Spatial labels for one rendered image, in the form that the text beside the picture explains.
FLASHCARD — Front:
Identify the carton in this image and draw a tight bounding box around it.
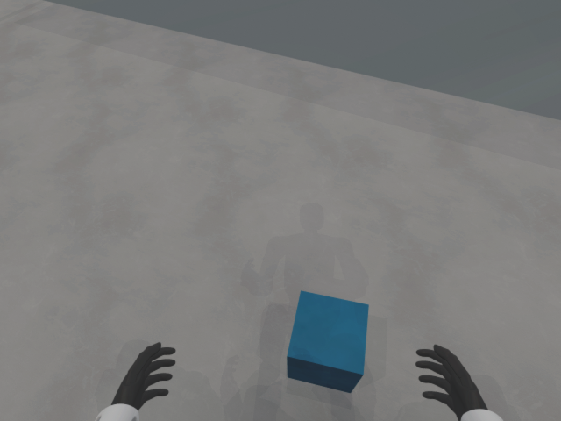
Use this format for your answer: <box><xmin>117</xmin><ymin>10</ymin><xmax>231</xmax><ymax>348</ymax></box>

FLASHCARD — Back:
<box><xmin>287</xmin><ymin>291</ymin><xmax>369</xmax><ymax>393</ymax></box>

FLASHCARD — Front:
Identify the right robot hand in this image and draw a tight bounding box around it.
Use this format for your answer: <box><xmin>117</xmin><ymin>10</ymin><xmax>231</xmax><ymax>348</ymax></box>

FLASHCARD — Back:
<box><xmin>415</xmin><ymin>345</ymin><xmax>488</xmax><ymax>421</ymax></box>

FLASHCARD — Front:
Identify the left robot hand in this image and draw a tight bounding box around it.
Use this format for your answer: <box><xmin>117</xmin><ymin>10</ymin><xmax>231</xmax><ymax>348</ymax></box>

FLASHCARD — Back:
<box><xmin>111</xmin><ymin>342</ymin><xmax>175</xmax><ymax>410</ymax></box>

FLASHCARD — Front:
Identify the left robot forearm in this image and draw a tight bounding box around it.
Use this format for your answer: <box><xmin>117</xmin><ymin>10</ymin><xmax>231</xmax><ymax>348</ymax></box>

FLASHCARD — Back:
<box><xmin>95</xmin><ymin>403</ymin><xmax>139</xmax><ymax>421</ymax></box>

